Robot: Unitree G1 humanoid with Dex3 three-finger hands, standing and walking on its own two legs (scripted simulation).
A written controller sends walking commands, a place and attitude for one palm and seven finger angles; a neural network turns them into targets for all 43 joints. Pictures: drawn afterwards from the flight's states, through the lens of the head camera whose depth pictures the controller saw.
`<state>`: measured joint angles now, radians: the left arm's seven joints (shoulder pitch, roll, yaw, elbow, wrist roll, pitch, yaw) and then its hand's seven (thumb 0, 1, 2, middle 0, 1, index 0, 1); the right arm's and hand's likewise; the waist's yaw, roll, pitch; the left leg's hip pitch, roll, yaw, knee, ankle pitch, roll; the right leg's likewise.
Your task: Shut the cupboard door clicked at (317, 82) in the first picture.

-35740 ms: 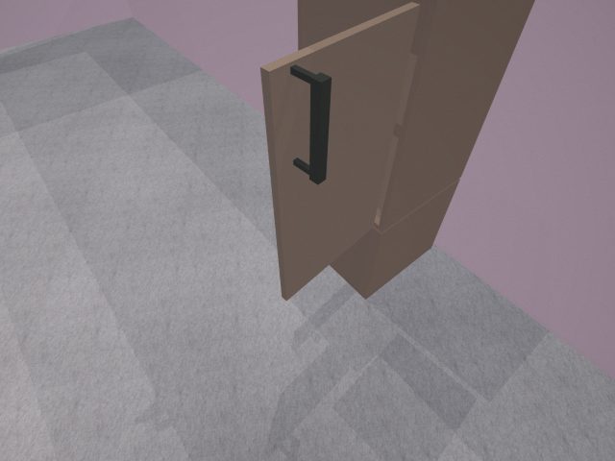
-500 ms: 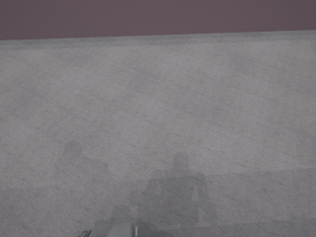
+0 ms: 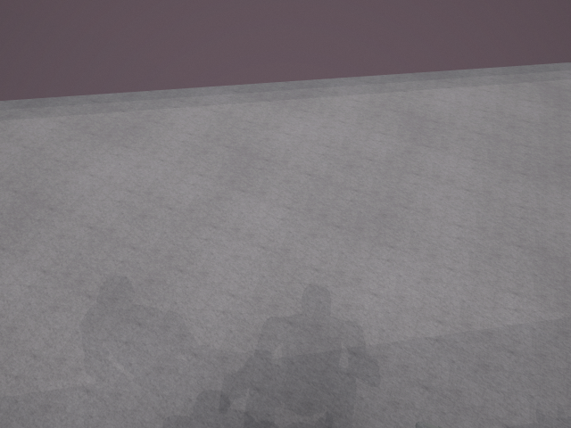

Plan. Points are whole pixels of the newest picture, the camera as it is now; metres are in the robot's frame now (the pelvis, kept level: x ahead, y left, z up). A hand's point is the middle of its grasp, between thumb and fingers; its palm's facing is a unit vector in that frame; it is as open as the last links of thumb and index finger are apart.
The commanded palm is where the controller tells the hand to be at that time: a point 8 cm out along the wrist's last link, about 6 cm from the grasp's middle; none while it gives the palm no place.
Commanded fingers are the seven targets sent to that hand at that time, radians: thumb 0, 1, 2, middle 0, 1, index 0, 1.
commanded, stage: turn to face it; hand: left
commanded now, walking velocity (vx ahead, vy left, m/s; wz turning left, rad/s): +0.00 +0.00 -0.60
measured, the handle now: out of the picture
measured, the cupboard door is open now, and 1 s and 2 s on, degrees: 57 57 57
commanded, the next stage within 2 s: none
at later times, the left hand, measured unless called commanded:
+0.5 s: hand (184, 378) +0.21 +0.20 -0.16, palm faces -0.27 -0.94 -0.22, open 7.4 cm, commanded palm none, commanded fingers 0.00 0.90 0.90 -0.20 -0.30 -0.20 -0.30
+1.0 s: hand (239, 361) +0.24 +0.11 -0.16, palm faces -0.56 -0.80 -0.23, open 7.4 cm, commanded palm none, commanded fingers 0.00 0.90 0.90 -0.20 -0.30 -0.20 -0.30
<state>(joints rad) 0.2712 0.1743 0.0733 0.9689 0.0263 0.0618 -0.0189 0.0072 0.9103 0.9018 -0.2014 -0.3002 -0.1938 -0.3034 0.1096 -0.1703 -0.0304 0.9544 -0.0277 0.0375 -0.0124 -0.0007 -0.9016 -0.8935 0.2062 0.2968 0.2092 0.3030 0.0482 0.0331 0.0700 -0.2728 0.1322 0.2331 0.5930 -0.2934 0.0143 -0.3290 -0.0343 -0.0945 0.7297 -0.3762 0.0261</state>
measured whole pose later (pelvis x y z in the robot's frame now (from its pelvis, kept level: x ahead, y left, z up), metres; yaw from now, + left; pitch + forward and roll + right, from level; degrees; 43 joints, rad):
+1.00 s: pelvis +0.07 -0.01 +0.00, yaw -35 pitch +1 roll +0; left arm 0.19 0.22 0.05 0.89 0.03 0.05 -0.01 0.01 0.90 0.90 -0.21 -0.30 -0.20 -0.30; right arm 0.15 -0.25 -0.05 0.87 -0.01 0.05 -0.01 0.00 -0.91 -0.89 0.20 0.30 0.20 0.30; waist 0.00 -0.01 0.10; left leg -0.47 0.06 0.04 0.88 -0.43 -0.09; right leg -0.23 0.02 0.08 0.51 -0.31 -0.01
